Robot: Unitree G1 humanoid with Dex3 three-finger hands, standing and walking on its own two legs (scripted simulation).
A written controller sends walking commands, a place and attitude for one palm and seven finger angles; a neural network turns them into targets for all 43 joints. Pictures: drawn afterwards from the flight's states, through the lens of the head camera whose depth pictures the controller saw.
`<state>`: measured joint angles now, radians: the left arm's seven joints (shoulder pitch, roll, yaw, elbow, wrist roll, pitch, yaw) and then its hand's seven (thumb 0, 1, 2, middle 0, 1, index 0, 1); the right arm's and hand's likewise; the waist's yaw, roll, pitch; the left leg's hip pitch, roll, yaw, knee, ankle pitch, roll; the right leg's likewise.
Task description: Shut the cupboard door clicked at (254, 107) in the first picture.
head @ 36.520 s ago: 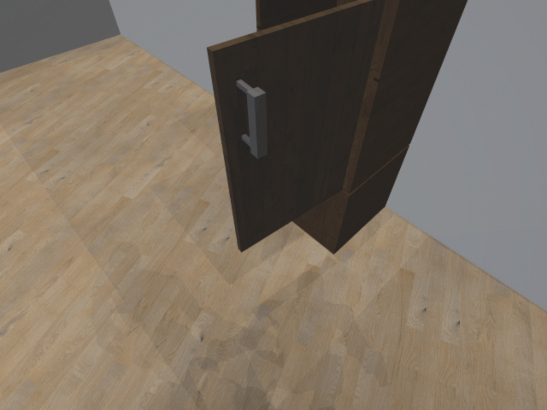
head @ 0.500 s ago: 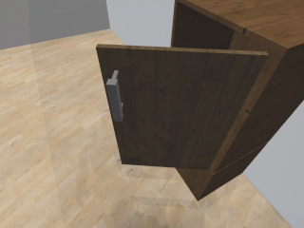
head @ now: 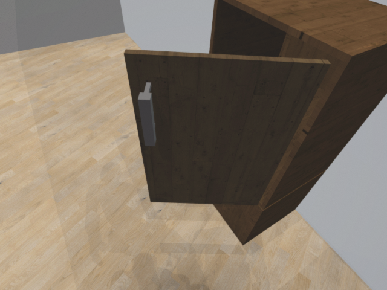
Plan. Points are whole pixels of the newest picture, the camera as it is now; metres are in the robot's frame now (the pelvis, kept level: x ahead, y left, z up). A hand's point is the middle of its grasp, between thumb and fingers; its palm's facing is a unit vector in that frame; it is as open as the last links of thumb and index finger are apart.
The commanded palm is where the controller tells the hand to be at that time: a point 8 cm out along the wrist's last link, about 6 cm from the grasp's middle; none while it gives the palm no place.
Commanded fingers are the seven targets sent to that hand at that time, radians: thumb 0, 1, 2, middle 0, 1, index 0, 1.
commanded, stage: come to a stop and stand still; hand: left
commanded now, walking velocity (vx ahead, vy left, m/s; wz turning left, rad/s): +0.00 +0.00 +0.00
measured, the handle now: (149, 114) +0.45 +0.13 +0.12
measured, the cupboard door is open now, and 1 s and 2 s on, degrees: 58 58 58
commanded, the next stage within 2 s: look again from close up in 0.56 s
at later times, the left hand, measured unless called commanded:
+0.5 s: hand out of the picture -0.06 +0.18 -0.18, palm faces +0.06 -0.98 -0.17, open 7.4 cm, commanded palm none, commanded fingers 0.00 0.90 0.90 -0.20 -0.30 -0.20 -0.30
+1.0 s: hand out of the picture -0.09 +0.19 -0.18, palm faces +0.11 -0.98 -0.18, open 7.4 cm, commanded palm none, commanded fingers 0.00 0.90 0.90 -0.20 -0.30 -0.20 -0.30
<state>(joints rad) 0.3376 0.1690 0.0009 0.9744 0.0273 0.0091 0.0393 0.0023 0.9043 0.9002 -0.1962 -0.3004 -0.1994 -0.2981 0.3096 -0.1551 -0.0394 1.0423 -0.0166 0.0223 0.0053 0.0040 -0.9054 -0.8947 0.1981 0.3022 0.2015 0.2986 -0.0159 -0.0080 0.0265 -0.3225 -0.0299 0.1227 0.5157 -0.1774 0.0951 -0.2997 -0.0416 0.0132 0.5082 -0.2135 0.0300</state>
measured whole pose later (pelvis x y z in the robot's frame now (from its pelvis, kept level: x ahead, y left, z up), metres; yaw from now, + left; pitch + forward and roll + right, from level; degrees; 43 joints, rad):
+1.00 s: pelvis -0.03 +0.03 +0.00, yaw -1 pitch -3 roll -1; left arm 0.45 0.12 0.04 1.06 0.03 0.02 0.04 0.00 0.91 0.90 -0.19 -0.30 -0.20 -0.30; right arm 0.24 -0.17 -0.06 1.10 -0.02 0.05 0.00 0.00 -0.91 -0.89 0.20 0.30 0.20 0.30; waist 0.04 0.01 0.00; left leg -0.30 -0.06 0.18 0.41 -0.09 0.14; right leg -0.23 -0.03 -0.06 0.62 -0.38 -0.01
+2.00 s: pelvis -0.02 -0.02 +0.00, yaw +1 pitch +1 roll -2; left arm 0.20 0.17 0.06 0.97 0.02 0.02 0.02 -0.01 0.93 0.90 -0.20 -0.30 -0.20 -0.30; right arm 0.31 -0.21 -0.08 1.07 -0.03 0.03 -0.03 0.00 -0.91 -0.89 0.20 0.30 0.20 0.30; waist -0.04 0.02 0.07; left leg -0.46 0.07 0.06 1.01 -0.49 -0.01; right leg -0.21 0.00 -0.09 0.46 -0.27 -0.01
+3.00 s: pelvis +0.00 -0.07 +0.00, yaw +1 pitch +0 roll -1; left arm 0.23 0.24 0.07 0.98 0.03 0.07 0.03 0.00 0.91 0.90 -0.20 -0.30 -0.20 -0.30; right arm 0.26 -0.14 -0.04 0.99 -0.03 0.02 0.00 0.00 -0.91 -0.89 0.20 0.30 0.20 0.30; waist 0.01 -0.07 0.03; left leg -0.23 -0.01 0.07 0.53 -0.30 0.06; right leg -0.45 -0.06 0.02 0.87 -0.37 0.04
